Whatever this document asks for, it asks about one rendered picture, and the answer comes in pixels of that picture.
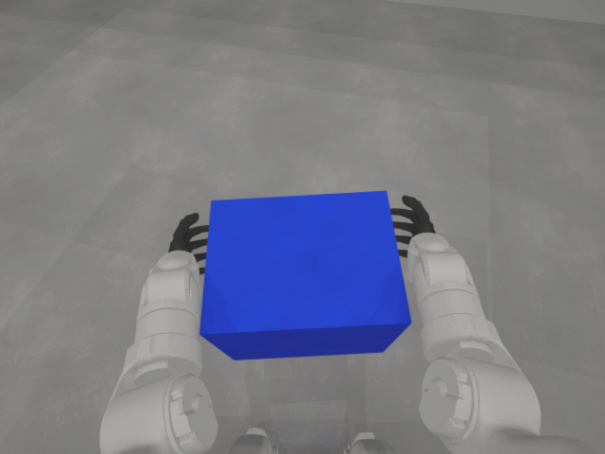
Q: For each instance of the robot left upper arm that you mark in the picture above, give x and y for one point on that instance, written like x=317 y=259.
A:
x=171 y=415

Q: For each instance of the robot right forearm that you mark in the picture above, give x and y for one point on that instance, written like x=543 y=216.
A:
x=452 y=316

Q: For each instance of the robot left forearm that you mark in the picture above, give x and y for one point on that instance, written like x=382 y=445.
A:
x=167 y=328

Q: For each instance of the carton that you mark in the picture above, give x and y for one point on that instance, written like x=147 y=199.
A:
x=303 y=276

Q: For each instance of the robot right hand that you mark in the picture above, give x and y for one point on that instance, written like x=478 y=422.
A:
x=419 y=217

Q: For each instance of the robot left hand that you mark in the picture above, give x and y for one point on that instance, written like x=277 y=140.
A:
x=183 y=234

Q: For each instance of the robot right upper arm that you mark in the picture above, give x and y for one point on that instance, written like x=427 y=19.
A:
x=479 y=407

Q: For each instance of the robot right shin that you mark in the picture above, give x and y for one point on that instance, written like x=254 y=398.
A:
x=364 y=435

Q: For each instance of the robot left thigh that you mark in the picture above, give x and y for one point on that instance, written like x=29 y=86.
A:
x=252 y=444

